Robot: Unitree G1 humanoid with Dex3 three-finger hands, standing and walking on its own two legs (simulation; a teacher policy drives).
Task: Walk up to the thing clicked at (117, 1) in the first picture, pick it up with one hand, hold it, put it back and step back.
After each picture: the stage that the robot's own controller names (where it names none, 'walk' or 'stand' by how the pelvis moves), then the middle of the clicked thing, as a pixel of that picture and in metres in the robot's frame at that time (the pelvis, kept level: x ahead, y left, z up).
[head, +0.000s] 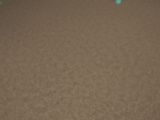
stand; out of the picture +2.33 -0.47 -0.66
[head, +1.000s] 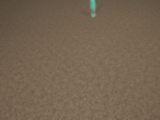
walk; (93, 8) +2.21 +0.02 -0.62
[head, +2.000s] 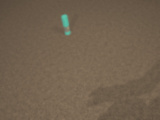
walk; (66, 25) +1.57 +0.33 -0.65
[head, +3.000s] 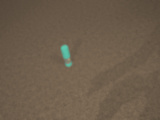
walk; (66, 56) +1.10 +0.31 -0.65
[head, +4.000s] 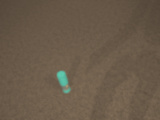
walk; (64, 82) +0.75 +0.28 -0.65
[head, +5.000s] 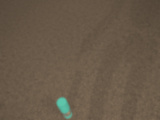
walk; (65, 108) +0.48 +0.22 -0.64
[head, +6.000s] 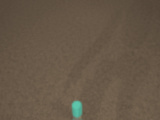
walk; (77, 112) +0.53 +0.07 -0.65
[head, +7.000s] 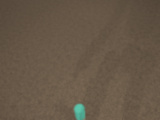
stand; (80, 115) +0.47 +0.09 -0.64
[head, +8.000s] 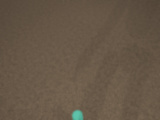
walk; out of the picture +0.44 +0.08 -0.66
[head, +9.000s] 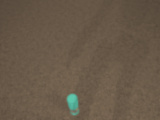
stand; (73, 105) +0.48 +0.10 -0.63
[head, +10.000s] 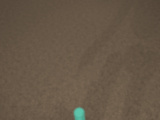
walk; (79, 119) +0.45 +0.08 -0.65
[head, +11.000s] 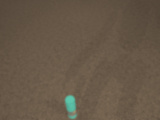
walk; (71, 107) +0.57 +0.15 -0.63
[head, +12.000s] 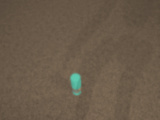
stand; (76, 85) +0.57 +0.12 -0.61
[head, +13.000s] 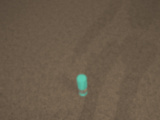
stand; (82, 85) +0.60 +0.08 -0.63
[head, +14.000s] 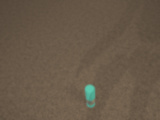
walk; (90, 96) +0.59 +0.05 -0.63
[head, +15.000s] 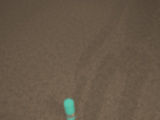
stand; (70, 110) +0.52 +0.14 -0.65
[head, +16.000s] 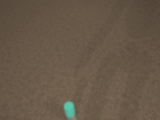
stand; (70, 113) +0.50 +0.15 -0.66
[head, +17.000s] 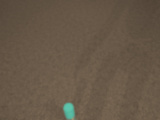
stand; (69, 114) +0.49 +0.15 -0.66
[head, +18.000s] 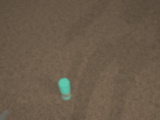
go down; (65, 89) +0.52 +0.14 -0.59
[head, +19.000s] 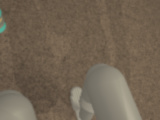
go down; out of the picture +0.60 +0.19 -0.24
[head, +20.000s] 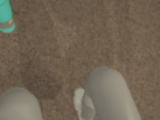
close in; (1, 13) +0.59 +0.19 -0.27
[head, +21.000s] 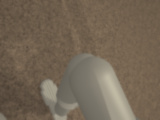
close in; out of the picture +0.58 +0.25 -0.20
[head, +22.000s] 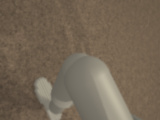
close; out of the picture +0.57 +0.24 -0.21
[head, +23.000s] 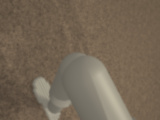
lift; out of the picture +0.57 +0.23 -0.21
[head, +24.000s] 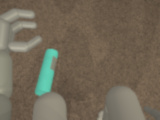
lift; (47, 71) +0.45 +0.16 -0.38
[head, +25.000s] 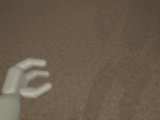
close in; out of the picture +0.35 +0.14 -0.70
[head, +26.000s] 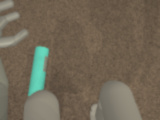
close in; (38, 71) +0.43 +0.16 -0.41
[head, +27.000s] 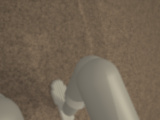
close in; out of the picture +0.42 +0.23 -0.31
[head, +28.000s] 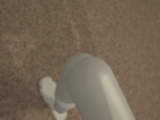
close; out of the picture +0.41 +0.24 -0.30
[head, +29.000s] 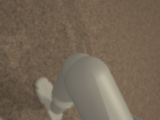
close in; out of the picture +0.41 +0.24 -0.30
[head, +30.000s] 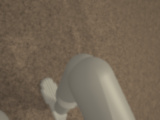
lift; out of the picture +0.41 +0.25 -0.30
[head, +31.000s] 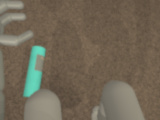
lift; (35, 71) +0.44 +0.19 -0.38
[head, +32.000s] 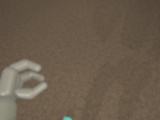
hold; out of the picture +0.37 +0.17 -0.69
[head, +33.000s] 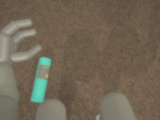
close in; (41, 79) +0.43 +0.20 -0.48
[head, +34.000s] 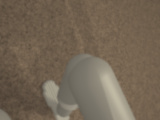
hold; out of the picture +0.42 +0.29 -0.29
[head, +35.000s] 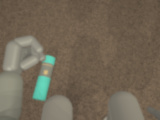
hold; (44, 77) +0.45 +0.23 -0.44
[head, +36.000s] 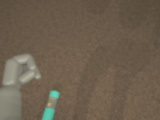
crouch; (50, 109) +0.40 +0.24 -0.66
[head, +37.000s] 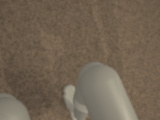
lower; out of the picture +0.46 +0.31 -0.32
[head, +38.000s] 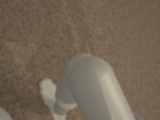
lower; out of the picture +0.42 +0.37 -0.29
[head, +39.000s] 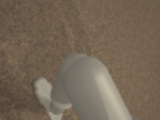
lower; out of the picture +0.41 +0.40 -0.30
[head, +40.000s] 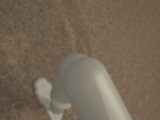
lower; out of the picture +0.41 +0.42 -0.30
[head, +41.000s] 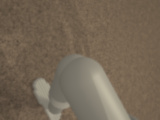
loosen; out of the picture +0.41 +0.45 -0.31
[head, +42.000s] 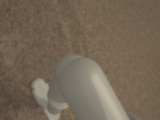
withdraw; out of the picture +0.41 +0.47 -0.31
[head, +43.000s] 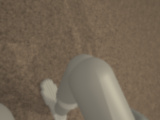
withdraw; out of the picture +0.41 +0.50 -0.29
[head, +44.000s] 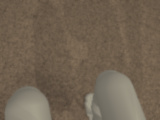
walk; out of the picture +0.46 +0.48 -0.34
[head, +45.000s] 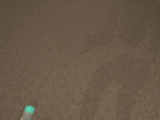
stand; out of the picture +0.44 +0.46 -0.68
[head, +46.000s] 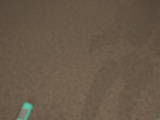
stand; out of the picture +0.46 +0.50 -0.69
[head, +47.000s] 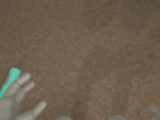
lower; (8, 86) +0.49 +0.52 -0.58
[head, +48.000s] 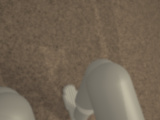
lower; out of the picture +0.47 +0.64 -0.28
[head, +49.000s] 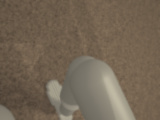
lower; out of the picture +0.43 +0.70 -0.29
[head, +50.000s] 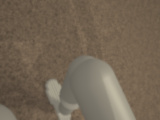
stand; out of the picture +0.42 +0.72 -0.30
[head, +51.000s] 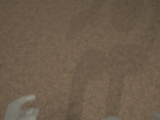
hold; out of the picture +0.52 +0.64 -0.59
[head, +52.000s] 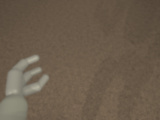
withdraw; (3, 114) +0.49 +0.64 -0.70
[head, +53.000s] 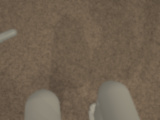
lower; out of the picture +0.53 +0.67 -0.42
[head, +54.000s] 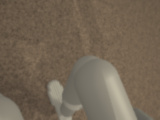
lower; out of the picture +0.43 +0.74 -0.29
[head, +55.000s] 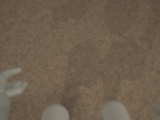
lower; out of the picture +0.54 +0.64 -0.51
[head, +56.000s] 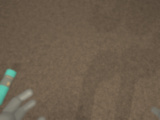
stand; (4, 86) +0.52 +0.61 -0.60
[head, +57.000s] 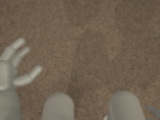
lower; out of the picture +0.55 +0.60 -0.44
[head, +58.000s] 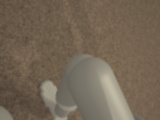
lower; out of the picture +0.44 +0.67 -0.28
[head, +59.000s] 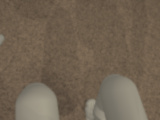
walk; out of the picture +0.51 +0.59 -0.34
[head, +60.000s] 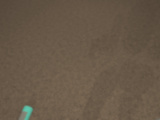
hold; out of the picture +0.49 +0.49 -0.68
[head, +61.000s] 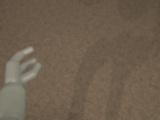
withdraw; (15, 91) +0.48 +0.47 -0.65
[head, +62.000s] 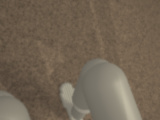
lower; out of the picture +0.50 +0.52 -0.29
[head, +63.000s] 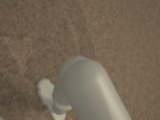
lower; out of the picture +0.45 +0.52 -0.30
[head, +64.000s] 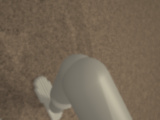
stand; out of the picture +0.44 +0.51 -0.30
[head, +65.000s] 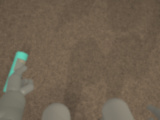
stand; (16, 72) +0.51 +0.38 -0.50
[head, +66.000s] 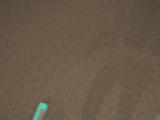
stand; out of the picture +0.46 +0.35 -0.68
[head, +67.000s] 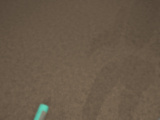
stand; out of the picture +0.45 +0.36 -0.68
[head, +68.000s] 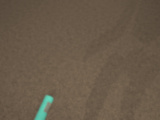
stand; (42, 112) +0.46 +0.35 -0.71
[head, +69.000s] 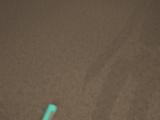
stand; out of the picture +0.48 +0.36 -0.75
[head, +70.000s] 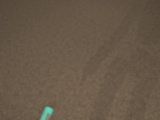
stand; out of the picture +0.45 +0.37 -0.75
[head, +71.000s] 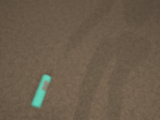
walk; (41, 90) +0.54 +0.30 -0.73
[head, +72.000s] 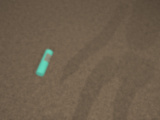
walk; (44, 62) +0.84 +0.38 -0.73
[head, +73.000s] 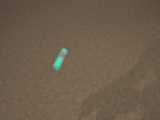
walk; (60, 58) +1.13 +0.39 -0.74
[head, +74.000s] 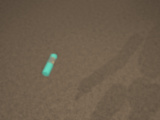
stand; (50, 64) +1.06 +0.39 -0.74
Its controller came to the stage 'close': yes
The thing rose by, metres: 0.00
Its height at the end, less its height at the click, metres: -0.09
